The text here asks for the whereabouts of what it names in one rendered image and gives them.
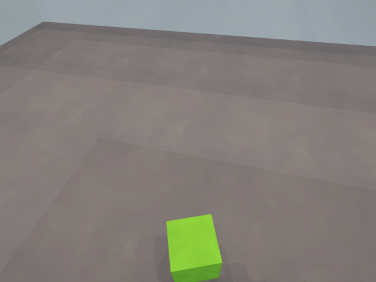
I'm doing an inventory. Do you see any carton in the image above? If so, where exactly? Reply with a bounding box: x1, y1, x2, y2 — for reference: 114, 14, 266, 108
166, 214, 222, 282

